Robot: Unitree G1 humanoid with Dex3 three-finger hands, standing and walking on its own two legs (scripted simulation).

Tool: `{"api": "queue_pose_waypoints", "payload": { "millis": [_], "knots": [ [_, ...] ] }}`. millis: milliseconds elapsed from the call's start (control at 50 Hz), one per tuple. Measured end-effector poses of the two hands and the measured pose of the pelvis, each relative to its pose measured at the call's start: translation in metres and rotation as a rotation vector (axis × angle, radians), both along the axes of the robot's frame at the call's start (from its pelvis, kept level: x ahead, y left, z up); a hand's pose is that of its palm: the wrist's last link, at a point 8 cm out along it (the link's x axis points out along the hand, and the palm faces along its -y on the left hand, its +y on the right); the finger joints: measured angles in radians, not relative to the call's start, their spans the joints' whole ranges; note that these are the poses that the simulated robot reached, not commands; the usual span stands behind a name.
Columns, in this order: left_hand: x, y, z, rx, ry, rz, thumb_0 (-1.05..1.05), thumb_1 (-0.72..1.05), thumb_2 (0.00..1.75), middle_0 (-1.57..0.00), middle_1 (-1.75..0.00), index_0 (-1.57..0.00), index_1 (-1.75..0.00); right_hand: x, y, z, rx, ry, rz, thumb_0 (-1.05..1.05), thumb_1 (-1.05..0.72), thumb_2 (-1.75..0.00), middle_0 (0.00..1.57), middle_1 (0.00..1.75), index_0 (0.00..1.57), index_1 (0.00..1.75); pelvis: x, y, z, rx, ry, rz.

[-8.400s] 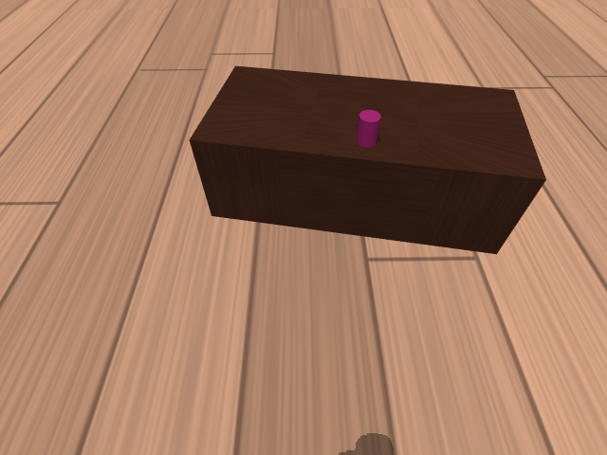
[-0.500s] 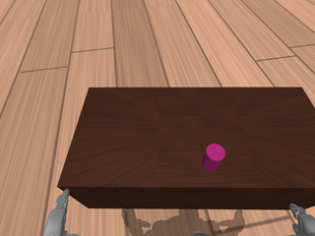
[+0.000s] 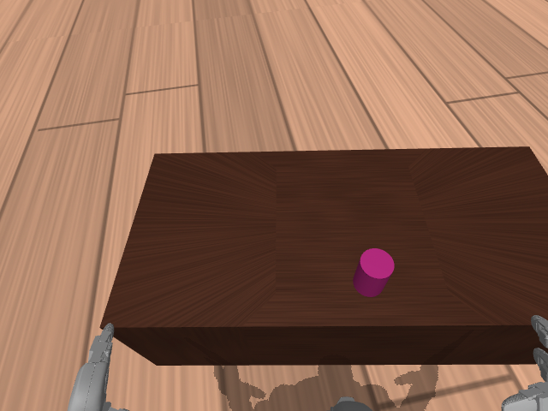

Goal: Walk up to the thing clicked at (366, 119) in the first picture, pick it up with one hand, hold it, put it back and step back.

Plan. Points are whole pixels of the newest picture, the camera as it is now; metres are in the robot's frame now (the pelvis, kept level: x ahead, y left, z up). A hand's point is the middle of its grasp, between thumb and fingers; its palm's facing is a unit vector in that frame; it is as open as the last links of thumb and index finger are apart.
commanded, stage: go down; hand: right
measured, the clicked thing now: (372, 273) +0.44 -0.19 -0.27
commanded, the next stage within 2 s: approach in 1.78 s
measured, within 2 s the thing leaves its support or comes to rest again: neither
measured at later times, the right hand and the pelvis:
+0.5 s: hand (540, 291) +0.29 -0.36 -0.01, palm faces +0.18 +0.97 -0.16, open 17.6 cm; pelvis -0.01 -0.01 +0.00, yaw +1 degrees
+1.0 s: hand out of the picture +0.32 -0.37 +0.02, palm faces +0.20 +0.97 -0.13, open 17.4 cm; pelvis -0.01 -0.01 +0.00, yaw +1 degrees
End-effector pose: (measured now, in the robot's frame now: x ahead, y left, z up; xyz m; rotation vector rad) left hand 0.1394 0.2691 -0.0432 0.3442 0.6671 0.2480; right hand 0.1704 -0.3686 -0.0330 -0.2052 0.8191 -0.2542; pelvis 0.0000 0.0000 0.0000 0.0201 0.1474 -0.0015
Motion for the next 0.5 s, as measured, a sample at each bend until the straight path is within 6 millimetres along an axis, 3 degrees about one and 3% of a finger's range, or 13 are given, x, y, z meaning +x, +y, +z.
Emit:
{"api": "queue_pose_waypoints", "payload": {
  "millis": [200, 500],
  "knots": [
    [-0.009, -0.005, -0.005, -0.011, -0.002, 0.023, -0.01, -0.54, 0.06, -0.07, -0.05, -0.06, -0.06, 0.050, -0.022, 0.032, 0.024, -0.144, 0.010, -0.01, 0.57, -0.07, 0.02, 0.07, 0.03, 0.07, -0.005, -0.004, 0.000, 0.005, 0.006, 0.006],
    [-0.018, -0.006, -0.008, 0.010, 0.048, 0.030, -0.01, -0.53, 0.06, -0.07, -0.05, -0.07, -0.06, 0.089, -0.038, 0.047, 0.074, -0.283, 0.024, -0.01, 0.58, -0.06, 0.02, 0.06, 0.04, 0.06, -0.010, -0.007, 0.000, 0.009, 0.024, 0.015]
  ]
}}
